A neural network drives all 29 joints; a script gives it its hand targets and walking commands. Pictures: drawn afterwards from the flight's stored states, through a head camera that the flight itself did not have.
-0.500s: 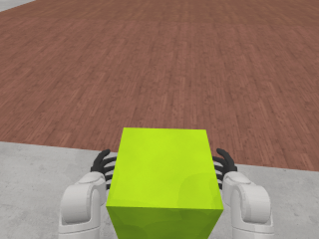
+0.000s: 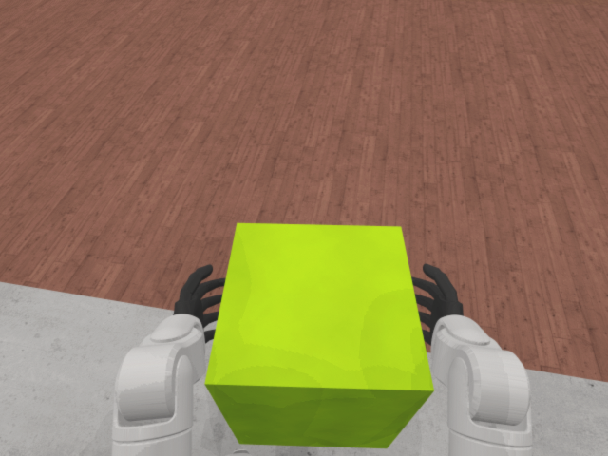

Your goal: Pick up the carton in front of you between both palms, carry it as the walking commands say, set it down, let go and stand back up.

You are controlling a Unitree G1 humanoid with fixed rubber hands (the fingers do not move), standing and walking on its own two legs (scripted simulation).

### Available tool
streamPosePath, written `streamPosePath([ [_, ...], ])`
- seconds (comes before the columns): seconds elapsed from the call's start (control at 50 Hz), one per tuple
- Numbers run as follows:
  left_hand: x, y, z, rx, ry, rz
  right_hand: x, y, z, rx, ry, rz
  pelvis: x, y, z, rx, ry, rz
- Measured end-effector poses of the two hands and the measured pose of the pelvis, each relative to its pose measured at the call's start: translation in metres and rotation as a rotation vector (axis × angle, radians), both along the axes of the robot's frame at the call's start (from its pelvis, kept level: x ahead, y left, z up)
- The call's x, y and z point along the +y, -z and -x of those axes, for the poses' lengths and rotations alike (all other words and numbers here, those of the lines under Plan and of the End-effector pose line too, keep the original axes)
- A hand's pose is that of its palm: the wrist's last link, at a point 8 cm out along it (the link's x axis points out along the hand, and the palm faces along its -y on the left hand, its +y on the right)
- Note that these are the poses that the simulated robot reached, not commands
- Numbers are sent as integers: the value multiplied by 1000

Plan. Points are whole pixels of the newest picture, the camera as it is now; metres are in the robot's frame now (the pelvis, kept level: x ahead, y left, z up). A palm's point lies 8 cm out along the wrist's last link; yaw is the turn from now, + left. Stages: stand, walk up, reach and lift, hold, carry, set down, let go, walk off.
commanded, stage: carry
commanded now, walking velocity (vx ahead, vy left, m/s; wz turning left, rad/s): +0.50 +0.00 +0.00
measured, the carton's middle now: (315, 341) +0.28 +0.01 +0.00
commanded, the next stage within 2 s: none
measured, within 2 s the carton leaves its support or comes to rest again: neither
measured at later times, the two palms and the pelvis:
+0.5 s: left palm (242, 147) +0.62 +0.16 +0.07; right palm (408, 154) +0.60 -0.14 +0.08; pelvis +0.34 +0.03 +0.00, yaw -4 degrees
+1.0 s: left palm (281, 22) +1.02 +0.12 +0.15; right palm (406, 20) +1.03 -0.18 +0.15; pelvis +0.67 -0.03 -0.01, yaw -2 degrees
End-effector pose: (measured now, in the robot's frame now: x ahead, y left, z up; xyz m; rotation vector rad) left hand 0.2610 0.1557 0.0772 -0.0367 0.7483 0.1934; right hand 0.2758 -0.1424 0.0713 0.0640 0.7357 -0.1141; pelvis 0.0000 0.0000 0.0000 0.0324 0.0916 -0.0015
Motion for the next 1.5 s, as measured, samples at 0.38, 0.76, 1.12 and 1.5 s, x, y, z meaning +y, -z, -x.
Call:
streamPosePath([
  [0.38, 7, 21, -280, 50, 136, 31, 7, 12, -239, 51, 131, 37, 39, 9, -266, -11, 74, 35],
  [0.76, -38, -33, -561, -163, 35, 5, -39, -35, -551, -162, 35, 1, -24, 26, -525, -33, 12, 40],
  [1.12, -38, -65, -883, -96, 130, -28, -38, -76, -860, -95, 40, 87, -13, 27, -762, -10, 58, 25],
  [1.5, -60, -71, -1146, -157, 82, 60, -61, -81, -1115, -158, 121, 13, -28, 0, -1009, 27, 2, 42],
])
